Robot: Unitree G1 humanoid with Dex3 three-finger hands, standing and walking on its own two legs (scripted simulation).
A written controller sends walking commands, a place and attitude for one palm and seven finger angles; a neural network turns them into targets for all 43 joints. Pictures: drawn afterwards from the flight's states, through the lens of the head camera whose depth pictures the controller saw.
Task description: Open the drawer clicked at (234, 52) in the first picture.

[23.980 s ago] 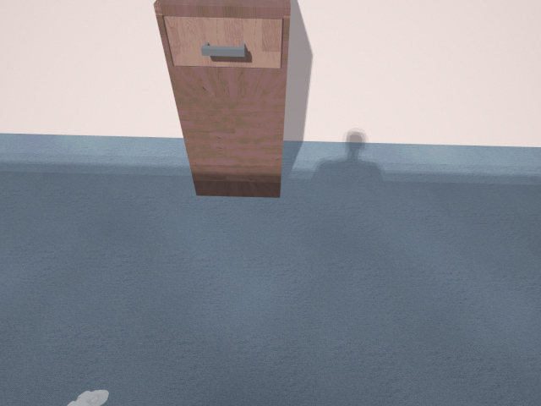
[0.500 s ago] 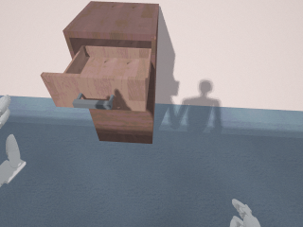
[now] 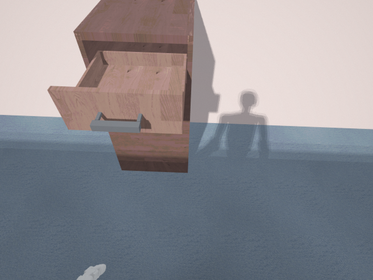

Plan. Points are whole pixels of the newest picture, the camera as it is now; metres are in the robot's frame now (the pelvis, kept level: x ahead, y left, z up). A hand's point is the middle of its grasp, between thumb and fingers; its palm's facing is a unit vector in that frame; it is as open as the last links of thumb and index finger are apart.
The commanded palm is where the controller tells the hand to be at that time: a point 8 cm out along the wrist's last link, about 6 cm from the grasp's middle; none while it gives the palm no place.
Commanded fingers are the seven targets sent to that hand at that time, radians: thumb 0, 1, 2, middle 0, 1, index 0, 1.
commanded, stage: let the arm hang, fingers relaxed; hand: left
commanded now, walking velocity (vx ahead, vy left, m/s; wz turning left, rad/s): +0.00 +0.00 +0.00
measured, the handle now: (117, 121) +0.54 +0.23 +0.01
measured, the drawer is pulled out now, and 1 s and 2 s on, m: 0.30 0.30 0.30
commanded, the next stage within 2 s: look to check the result in 0.86 s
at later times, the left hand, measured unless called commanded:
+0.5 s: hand out of the picture -0.02 +0.19 -0.16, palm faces +0.03 -0.97 -0.23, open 7.3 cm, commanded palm none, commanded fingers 0.00 0.90 0.90 -0.20 -0.30 -0.20 -0.30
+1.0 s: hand out of the picture +0.01 +0.16 -0.16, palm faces +0.03 -0.98 -0.21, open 7.3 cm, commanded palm none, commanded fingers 0.00 0.90 0.90 -0.20 -0.30 -0.20 -0.30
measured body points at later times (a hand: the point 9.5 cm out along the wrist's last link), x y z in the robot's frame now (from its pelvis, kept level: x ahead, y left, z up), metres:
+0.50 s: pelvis +0.00 +0.00 +0.01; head +0.01 -0.01 +0.46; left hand -0.02 +0.24 -0.14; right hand -0.04 -0.20 -0.15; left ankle -0.02 +0.11 -0.73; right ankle +0.04 -0.12 -0.73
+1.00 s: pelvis +0.00 -0.02 +0.02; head +0.03 -0.03 +0.46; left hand +0.01 +0.21 -0.14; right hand -0.03 -0.23 -0.15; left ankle -0.02 +0.11 -0.73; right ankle +0.04 -0.12 -0.73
